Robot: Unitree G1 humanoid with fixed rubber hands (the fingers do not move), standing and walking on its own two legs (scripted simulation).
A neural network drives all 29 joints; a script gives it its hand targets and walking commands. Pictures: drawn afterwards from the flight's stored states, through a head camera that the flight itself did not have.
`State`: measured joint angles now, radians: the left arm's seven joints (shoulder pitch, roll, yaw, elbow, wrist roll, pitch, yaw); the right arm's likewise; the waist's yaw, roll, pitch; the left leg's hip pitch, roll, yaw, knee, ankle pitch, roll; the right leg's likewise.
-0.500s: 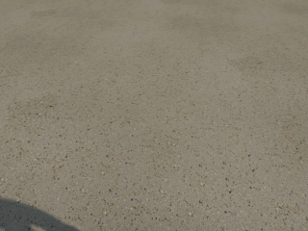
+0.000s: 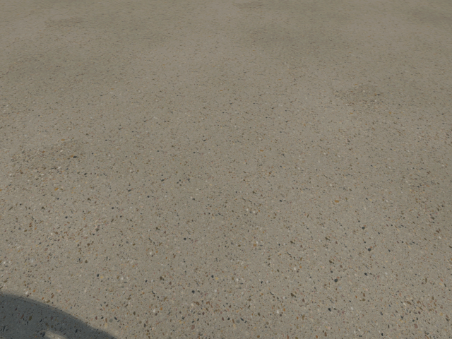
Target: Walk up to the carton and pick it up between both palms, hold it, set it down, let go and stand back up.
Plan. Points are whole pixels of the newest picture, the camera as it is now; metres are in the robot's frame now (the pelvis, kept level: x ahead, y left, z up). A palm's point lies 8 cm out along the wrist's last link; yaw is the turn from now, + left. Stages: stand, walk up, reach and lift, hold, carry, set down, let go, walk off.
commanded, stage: stand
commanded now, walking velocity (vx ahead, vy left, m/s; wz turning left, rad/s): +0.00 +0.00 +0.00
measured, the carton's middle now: out of the picture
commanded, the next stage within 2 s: none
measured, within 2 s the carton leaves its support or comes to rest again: neither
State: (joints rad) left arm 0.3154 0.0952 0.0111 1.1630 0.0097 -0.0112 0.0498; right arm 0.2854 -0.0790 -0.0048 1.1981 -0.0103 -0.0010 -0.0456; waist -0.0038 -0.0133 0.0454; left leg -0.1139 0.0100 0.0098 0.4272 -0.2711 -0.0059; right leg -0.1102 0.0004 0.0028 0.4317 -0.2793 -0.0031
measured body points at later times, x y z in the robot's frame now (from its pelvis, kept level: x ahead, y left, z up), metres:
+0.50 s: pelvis -0.01 +0.00 +0.00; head -0.02 +0.01 +0.45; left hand -0.05 +0.19 -0.17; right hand -0.05 -0.19 -0.16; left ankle -0.02 +0.12 -0.74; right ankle -0.03 -0.12 -0.74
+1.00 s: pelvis -0.03 +0.01 +0.00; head -0.03 +0.02 +0.45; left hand -0.06 +0.20 -0.17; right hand -0.06 -0.19 -0.16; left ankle -0.02 +0.12 -0.74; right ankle -0.03 -0.12 -0.74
